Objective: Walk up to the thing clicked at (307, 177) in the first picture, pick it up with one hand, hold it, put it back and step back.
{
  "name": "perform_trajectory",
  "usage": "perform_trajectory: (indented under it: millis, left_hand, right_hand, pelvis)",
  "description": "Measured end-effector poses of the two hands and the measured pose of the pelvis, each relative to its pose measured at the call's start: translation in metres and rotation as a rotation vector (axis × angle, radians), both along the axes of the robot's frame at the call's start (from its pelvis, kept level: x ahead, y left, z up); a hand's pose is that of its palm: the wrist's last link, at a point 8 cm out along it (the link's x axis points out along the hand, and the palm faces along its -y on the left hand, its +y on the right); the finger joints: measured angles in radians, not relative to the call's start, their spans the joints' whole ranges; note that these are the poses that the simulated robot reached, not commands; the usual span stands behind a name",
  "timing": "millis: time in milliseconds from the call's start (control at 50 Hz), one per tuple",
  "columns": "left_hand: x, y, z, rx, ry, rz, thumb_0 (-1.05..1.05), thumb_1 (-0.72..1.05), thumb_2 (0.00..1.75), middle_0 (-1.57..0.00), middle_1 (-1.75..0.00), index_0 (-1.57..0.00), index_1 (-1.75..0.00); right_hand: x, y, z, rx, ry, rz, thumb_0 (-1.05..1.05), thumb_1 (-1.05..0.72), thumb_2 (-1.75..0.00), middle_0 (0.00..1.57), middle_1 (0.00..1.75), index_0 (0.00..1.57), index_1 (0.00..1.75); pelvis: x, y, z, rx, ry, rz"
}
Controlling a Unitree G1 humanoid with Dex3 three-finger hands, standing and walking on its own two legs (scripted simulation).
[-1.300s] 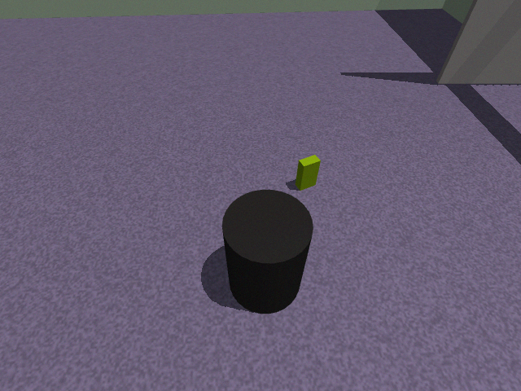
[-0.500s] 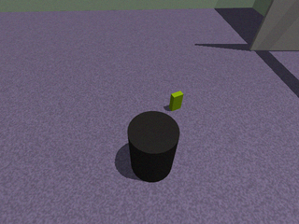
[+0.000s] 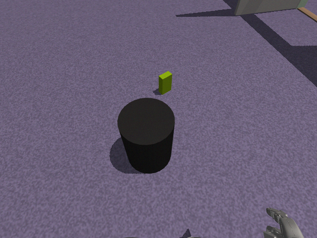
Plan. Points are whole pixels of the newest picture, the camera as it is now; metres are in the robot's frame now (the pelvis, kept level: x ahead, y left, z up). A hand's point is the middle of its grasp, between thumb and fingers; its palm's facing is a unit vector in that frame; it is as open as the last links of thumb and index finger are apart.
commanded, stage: walk up
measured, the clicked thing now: (165, 83) +1.28 +0.03 -0.68
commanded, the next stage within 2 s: none
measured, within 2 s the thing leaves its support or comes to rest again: neither
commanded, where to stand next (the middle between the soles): +0.05 -0.02 m, yaw -81 degrees
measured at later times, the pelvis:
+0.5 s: pelvis +0.02 +0.00 -0.01, yaw -27 degrees
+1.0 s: pelvis +0.04 +0.07 +0.00, yaw -51 degrees
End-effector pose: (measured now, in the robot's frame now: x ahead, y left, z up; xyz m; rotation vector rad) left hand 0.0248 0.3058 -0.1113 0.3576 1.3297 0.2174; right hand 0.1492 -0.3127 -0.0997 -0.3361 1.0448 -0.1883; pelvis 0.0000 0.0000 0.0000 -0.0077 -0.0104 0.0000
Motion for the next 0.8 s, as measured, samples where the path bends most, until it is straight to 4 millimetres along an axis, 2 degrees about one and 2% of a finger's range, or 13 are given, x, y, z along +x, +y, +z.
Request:
perform_trajectory:
  millis: [80,180,260,340,420,540,660,740,800]
  left_hand:
    - [0.034,0.012,0.0,0.018,-0.027,-0.082,0.01,0.91,0.9,-0.21,-0.3,-0.2,-0.3]
    - [0.089,0.007,0.012,-0.002,-0.106,-0.205,0.01,0.91,0.9,-0.21,-0.3,-0.2,-0.3]
    - [0.135,-0.009,0.018,-0.003,-0.153,-0.331,0.01,0.91,0.9,-0.2,-0.3,-0.2,-0.3]
    - [0.178,-0.034,0.02,0.025,-0.205,-0.456,0.01,0.91,0.9,-0.21,-0.3,-0.2,-0.3]
    - [0.206,-0.058,0.028,0.039,-0.287,-0.538,0.01,0.91,0.9,-0.21,-0.3,-0.2,-0.3]
    - [0.229,-0.077,0.042,0.03,-0.29,-0.633,0.0,0.9,0.9,-0.21,-0.3,-0.2,-0.3]
    - [0.268,-0.09,0.037,-0.024,-0.311,-0.755,0.01,0.9,0.9,-0.21,-0.3,-0.2,-0.3]
    - [0.302,-0.093,0.022,-0.076,-0.333,-0.829,0.01,0.9,0.9,-0.21,-0.3,-0.2,-0.3]
    - [0.321,-0.097,0.008,-0.099,-0.328,-0.859,0.01,0.9,0.9,-0.21,-0.3,-0.2,-0.3]
  right_hand:
    - [-0.03,-0.004,0.009,-0.024,-0.005,-0.078,0.0,-0.9,-0.9,0.2,0.3,0.21,0.3]
    - [-0.071,-0.004,0.016,-0.016,-0.001,-0.184,0.0,-0.9,-0.9,0.2,0.3,0.21,0.3]
    - [-0.102,-0.006,0.007,0.014,-0.015,-0.263,0.0,-0.9,-0.9,0.2,0.3,0.21,0.3]
    - [-0.134,-0.014,-0.014,0.048,-0.019,-0.356,0.0,-0.9,-0.9,0.2,0.3,0.21,0.3]
    - [-0.158,-0.016,-0.032,0.074,0.029,-0.427,0.01,-0.9,-0.9,0.2,0.3,0.21,0.3]
    - [-0.177,-0.002,-0.02,0.088,0.005,-0.501,0.01,-0.9,-0.9,0.2,0.3,0.2,0.3]
    - [-0.209,0.012,-0.013,0.005,0.019,-0.602,0.01,-0.9,-0.9,0.2,0.3,0.21,0.3]
    - [-0.234,0.035,-0.006,-0.071,0.043,-0.683,0.0,-0.9,-0.9,0.2,0.3,0.21,0.3]
    - [-0.254,0.064,0.005,-0.101,0.062,-0.736,0.0,-0.9,-0.9,0.2,0.3,0.2,0.3]
  pelvis:
    - [-0.001,0.007,0.001,-0.003,-0.005,-0.072]
    - [0.005,0.009,0.006,-0.016,-0.016,-0.165]
    - [0.008,0.007,0.001,-0.002,-0.031,-0.247]
    - [0.013,-0.002,-0.013,0.011,-0.034,-0.321]
    - [0.014,-0.004,-0.019,-0.011,-0.043,-0.386]
    - [0.019,0.003,-0.006,0.012,-0.038,-0.508]
    - [0.03,0.024,-0.01,0.006,-0.025,-0.613]
    - [0.038,0.046,-0.02,-0.006,-0.012,-0.676]
    - [0.039,0.059,-0.021,0.009,-0.034,-0.722]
